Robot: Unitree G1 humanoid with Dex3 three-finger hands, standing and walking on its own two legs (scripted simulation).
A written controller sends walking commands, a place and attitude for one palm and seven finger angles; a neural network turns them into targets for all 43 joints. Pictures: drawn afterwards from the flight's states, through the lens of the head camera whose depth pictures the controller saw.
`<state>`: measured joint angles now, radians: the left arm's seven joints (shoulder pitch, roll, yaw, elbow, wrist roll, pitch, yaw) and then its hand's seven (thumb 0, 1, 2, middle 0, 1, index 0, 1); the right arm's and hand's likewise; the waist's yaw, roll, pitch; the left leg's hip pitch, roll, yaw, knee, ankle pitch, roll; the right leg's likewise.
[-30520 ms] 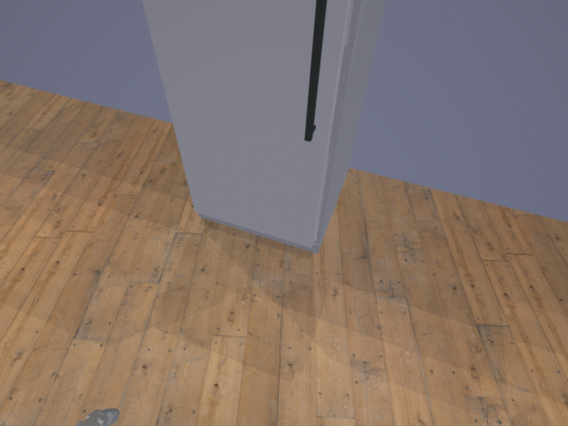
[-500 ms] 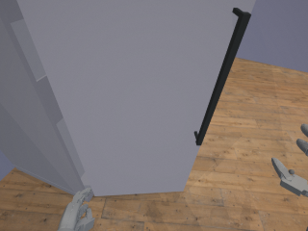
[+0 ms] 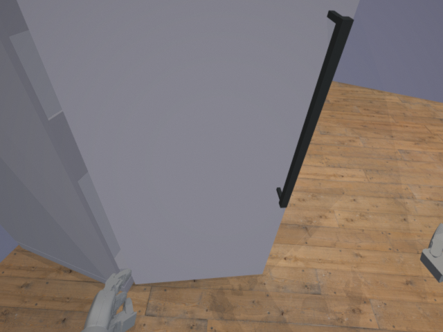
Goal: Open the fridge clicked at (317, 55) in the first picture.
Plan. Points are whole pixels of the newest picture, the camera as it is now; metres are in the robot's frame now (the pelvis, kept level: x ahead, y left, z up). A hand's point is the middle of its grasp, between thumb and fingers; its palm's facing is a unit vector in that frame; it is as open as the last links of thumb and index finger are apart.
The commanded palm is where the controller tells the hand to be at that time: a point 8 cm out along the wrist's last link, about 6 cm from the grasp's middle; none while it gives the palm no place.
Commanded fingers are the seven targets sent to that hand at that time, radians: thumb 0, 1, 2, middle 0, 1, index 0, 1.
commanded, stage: step back with the hand held close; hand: right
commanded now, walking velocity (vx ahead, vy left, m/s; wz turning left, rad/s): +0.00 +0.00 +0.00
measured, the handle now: (302, 132) +0.50 -0.19 +0.13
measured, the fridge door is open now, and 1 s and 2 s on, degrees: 64 64 64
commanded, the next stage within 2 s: stop stepping back and stand still in 1.38 s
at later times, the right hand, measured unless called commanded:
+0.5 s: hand out of the picture +0.17 -0.29 +0.15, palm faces +0.40 +0.80 -0.46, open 7.4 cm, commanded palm +0.11 -0.33 +0.17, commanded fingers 0.00 -0.90 -0.90 0.20 0.30 0.20 0.30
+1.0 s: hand out of the picture +0.08 -0.30 +0.16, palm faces +0.49 +0.77 -0.40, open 7.5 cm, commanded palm +0.00 -0.34 +0.17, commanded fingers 0.00 -0.90 -0.90 0.20 0.30 0.20 0.30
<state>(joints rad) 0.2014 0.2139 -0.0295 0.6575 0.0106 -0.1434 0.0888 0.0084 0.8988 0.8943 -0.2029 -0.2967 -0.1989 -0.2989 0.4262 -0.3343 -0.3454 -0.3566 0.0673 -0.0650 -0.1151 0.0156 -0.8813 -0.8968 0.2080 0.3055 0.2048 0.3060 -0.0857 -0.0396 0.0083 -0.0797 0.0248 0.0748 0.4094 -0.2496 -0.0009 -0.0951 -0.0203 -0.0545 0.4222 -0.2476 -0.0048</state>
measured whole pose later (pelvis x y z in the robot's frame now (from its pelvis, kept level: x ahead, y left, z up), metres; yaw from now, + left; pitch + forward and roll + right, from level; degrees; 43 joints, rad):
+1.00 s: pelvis -0.12 -0.03 -0.02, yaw -3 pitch -1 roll +3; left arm 0.25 0.21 -0.02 0.59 0.00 -0.14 0.09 0.01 0.90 0.89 -0.20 -0.30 -0.20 -0.30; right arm 0.45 -0.40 -0.44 -0.49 0.01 -0.28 -0.16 0.01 -0.89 -0.90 0.21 0.30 0.21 0.30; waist 0.01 0.01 0.04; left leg -0.41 -0.01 0.01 0.63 -0.24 -0.02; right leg -0.47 0.00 -0.02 0.65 -0.21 -0.06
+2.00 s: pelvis -0.32 -0.04 -0.01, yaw +2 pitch -2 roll +1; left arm 0.31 0.18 -0.01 0.68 0.02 -0.14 0.08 0.01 0.90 0.89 -0.20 -0.30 -0.20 -0.30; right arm 0.50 -0.41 -0.43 -0.43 0.03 -0.18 -0.17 0.02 -0.89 -0.90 0.21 0.30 0.20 0.30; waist 0.05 0.03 -0.04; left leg -0.23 -0.03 0.07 0.66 -0.48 0.02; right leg -0.33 -0.02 -0.07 0.53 -0.19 -0.03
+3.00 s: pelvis -0.31 -0.09 +0.00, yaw -1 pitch -1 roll +1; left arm 0.19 0.26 0.03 1.13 0.01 0.01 0.01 0.00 0.90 0.89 -0.20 -0.30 -0.20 -0.30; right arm 0.23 -0.31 -0.02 1.15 -0.02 0.01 -0.01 0.01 -0.91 -0.90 0.20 0.30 0.20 0.30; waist -0.01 -0.01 0.05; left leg -0.14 0.02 0.00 0.39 -0.23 -0.02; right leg -0.26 0.03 -0.03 0.39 -0.11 -0.05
